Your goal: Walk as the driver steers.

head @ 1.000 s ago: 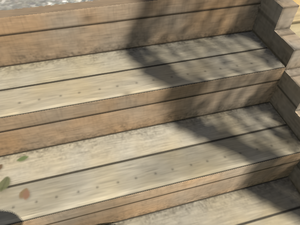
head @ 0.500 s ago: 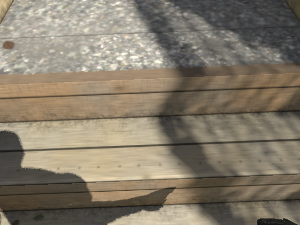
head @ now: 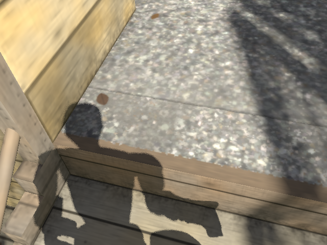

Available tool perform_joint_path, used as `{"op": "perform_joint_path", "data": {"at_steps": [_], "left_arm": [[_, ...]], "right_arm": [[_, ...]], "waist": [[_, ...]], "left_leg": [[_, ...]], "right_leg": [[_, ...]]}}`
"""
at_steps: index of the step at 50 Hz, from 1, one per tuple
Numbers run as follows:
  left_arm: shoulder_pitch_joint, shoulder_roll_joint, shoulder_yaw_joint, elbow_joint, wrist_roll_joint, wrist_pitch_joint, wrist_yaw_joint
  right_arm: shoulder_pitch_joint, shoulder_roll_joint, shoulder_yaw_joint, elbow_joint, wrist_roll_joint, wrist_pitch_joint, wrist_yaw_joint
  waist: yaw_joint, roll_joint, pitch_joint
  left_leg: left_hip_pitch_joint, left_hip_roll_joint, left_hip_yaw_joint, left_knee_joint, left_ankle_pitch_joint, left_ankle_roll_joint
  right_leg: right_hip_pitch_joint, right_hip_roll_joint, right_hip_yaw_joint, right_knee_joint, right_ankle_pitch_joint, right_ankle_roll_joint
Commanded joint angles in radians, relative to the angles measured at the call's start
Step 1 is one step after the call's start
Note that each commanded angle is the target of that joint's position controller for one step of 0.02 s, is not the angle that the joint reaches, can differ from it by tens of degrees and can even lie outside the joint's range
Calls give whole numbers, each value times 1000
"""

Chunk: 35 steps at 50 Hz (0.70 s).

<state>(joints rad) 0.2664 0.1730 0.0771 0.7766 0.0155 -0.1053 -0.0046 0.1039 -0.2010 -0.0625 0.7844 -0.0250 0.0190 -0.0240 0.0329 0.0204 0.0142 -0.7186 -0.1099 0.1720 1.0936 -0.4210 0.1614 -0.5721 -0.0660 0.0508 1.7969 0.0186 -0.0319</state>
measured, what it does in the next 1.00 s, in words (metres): climbs: right foot 0.19 m higher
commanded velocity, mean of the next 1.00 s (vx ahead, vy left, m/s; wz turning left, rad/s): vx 0.22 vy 0.00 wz -0.23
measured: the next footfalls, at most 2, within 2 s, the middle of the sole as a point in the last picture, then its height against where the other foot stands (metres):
right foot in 0.50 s outside the picture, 0.19 m higher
left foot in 1.20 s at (197, 134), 0.19 m higher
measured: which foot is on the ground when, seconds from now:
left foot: down 0.00-0.58, up 0.60-1.00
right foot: up 0.00-0.48, down 0.50-1.00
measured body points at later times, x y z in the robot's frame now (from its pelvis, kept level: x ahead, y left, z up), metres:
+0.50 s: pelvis +0.15 -0.05 +0.11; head +0.20 -0.04 +0.56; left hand +0.40 +0.05 +0.01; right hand +0.04 -0.27 -0.02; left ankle +0.09 +0.04 -0.64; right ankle +0.24 -0.17 -0.46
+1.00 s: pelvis +0.33 -0.11 +0.27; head +0.31 -0.11 +0.72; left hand +0.34 +0.11 +0.12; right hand +0.43 -0.31 +0.15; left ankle +0.42 +0.01 -0.11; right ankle +0.24 -0.17 -0.46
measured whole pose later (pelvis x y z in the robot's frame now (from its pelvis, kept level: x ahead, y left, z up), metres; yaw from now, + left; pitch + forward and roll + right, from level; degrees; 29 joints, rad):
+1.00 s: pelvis +0.33 -0.11 +0.27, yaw -14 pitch +0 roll +0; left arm 0.48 0.13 0.05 1.00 0.04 -0.15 0.01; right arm 0.22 -0.04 -0.01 0.73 -0.02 0.00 -0.03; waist 0.04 0.01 -0.05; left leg -1.27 -0.07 -0.08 2.27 -0.22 0.10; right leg -0.17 -0.01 -0.15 0.60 -0.44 -0.06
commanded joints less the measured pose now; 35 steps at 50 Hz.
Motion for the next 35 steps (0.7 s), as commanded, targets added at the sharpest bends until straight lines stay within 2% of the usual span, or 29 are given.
{"op": "perform_joint_path", "data": {"at_steps": [1,2,4,5,6,7,8,9,10,11,13,15,17,19,20,21,22,23,24,25,26,27,28,29,30,31,32,33,35], "left_arm": [[79,-83,-47,-94,24,4,32],[97,-105,-64,-97,27,9,32],[98,-79,-60,-73,17,13,32],[76,-66,-57,-68,22,21,34],[73,-77,-46,-23,6,30,45],[39,-77,-41,-37,4,38,56],[-6,-93,-42,-50,9,42,70],[-83,-112,-49,-83,11,48,73],[-138,-123,-57,-107,8,52,72],[-191,-119,-59,-128,16,64,68],[-253,-112,-63,-156,25,88,61],[-276,-127,-77,-191,35,109,46],[-294,-140,-78,-220,24,131,33],[-307,-134,-73,-247,31,140,31],[-355,-139,-92,-272,14,148,21],[-419,-140,-99,-292,-2,154,13],[-449,-147,-102,-295,-15,164,4],[-408,-173,-110,-280,-8,179,7],[-297,-156,-106,-237,-22,178,11],[-263,-130,-102,-218,-31,177,11],[-134,-81,-87,-185,-39,168,21],[-15,-29,-58,-141,-29,164,37],[46,28,-31,-132,-17,180,46],[52,150,14,-147,7,198,58],[-22,204,39,-182,21,193,53],[-128,183,23,-197,34,172,51],[-130,122,8,-146,41,147,51],[-99,74,-5,-83,46,120,52],[-111,-13,-36,0,46,98,34]], "right_arm": [[86,52,10,69,1,-71,8],[144,65,18,101,5,-87,5],[205,45,14,134,-1,-118,-2],[202,39,14,140,-3,-132,-3],[259,25,14,153,-7,-143,-5],[291,-17,3,160,-1,-154,0],[307,-42,-7,165,-3,-160,4],[315,-43,-7,170,0,-166,15],[310,-21,-1,171,2,-168,17],[323,-8,3,182,3,-173,20],[340,15,16,192,11,-185,15],[370,12,15,202,15,-175,5],[397,-8,11,192,9,-160,-24],[406,-50,-4,173,4,-145,-51],[387,-131,-28,147,16,-129,-68],[431,-111,-28,143,18,-115,-77],[470,-91,-22,148,14,-99,-80],[477,-88,-22,150,6,-88,-81],[410,-93,-14,114,12,-89,-63],[452,-108,-12,111,20,-96,-53],[438,-153,-15,114,22,-108,-34],[368,-191,-19,73,28,-112,-15],[313,-229,-27,18,15,-120,7],[175,-211,-27,-77,5,-128,31],[75,-127,-16,-142,-17,-140,68],[21,0,14,-220,-35,-133,72],[25,45,30,-254,-36,-123,53],[34,80,47,-265,-49,-114,35],[179,126,72,-209,-33,-87,17]], "waist": [[27,-96,5],[42,-65,23],[24,-28,5],[26,-33,-3],[-16,-6,-58],[-29,0,-74],[-41,49,-76],[-42,44,-45],[-44,42,-18],[-49,41,-5],[-44,29,21],[-36,50,5],[-43,103,-26],[-57,139,-69],[-70,174,-91],[-110,166,-69],[-125,145,-50],[-117,158,-58],[-78,109,-106],[-83,87,-151],[-7,137,-219],[62,110,-272],[99,32,-291],[163,-258,-278],[138,-217,-299],[62,-171,-232],[-3,-110,-88],[-45,-54,16],[-134,-61,57]], "left_leg": [[213,257,-491,-567,300,6],[223,269,-423,-569,509,-10],[328,287,-328,-596,753,-51],[323,273,-263,-615,793,-80],[421,315,-275,-613,968,-66],[507,329,-263,-641,938,-70],[582,357,-286,-665,866,-55],[608,376,-274,-694,737,-58],[591,376,-262,-714,597,-52],[569,365,-244,-736,492,-55],[539,350,-210,-776,449,-48],[568,314,-142,-789,536,-79],[660,331,-154,-780,662,-33],[796,364,-164,-793,659,12],[846,390,-132,-913,651,32],[833,393,-138,-968,627,55],[848,401,-117,-984,644,63],[861,424,-90,-980,678,79],[797,406,34,-866,1145,60],[769,416,33,-800,1484,60],[691,405,58,-659,1705,32],[506,353,77,-486,1607,-3],[348,319,71,-296,1314,-10],[80,160,32,88,660,-42],[-18,58,-190,623,264,-85],[-106,77,-312,883,275,-105],[-167,98,-290,937,307,-104],[-238,117,-291,933,281,-94],[-290,106,-253,977,301,-83]], "right_leg": [[-324,56,95,222,-51,-33],[-335,81,147,176,-59,-32],[-379,120,173,37,-136,-18],[-349,136,158,-56,-130,-11],[-402,189,105,149,-128,-15],[-511,188,81,226,-159,-14],[-644,189,82,393,-218,-24],[-751,176,93,463,-233,-37],[-799,168,104,481,-227,-47],[-822,160,86,499,-224,-50],[-820,140,35,453,-207,-43],[-787,93,-42,270,-178,-30],[-785,67,-90,196,-209,-11],[-814,25,-82,151,-278,9],[-729,-37,-145,-84,-512,-10],[-641,-35,-188,-215,-609,-26],[-578,-28,-215,-311,-683,-43],[-524,-23,-248,-327,-699,-67],[-317,56,-356,-375,-800,-104],[-163,126,-374,-475,-800,-134],[56,144,-285,-585,-613,-168],[231,155,-148,-607,-638,-213],[324,135,29,-752,-863,-244],[358,-17,518,-1080,-1171,-352],[244,-111,906,-1380,-1276,-393],[127,-131,927,-1443,-1175,-333],[-19,-122,796,-1373,-1101,-260],[-84,-87,651,-1279,-1003,-208],[-100,-27,378,-1227,-826,-146]]}}
Keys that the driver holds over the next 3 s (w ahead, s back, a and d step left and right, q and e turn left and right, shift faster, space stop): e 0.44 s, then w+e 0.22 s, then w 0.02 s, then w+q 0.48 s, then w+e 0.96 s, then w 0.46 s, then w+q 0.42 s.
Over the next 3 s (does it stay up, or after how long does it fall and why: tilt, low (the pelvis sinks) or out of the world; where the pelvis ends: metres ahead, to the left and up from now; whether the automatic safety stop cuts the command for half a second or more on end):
stays up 1.41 -0.48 0.48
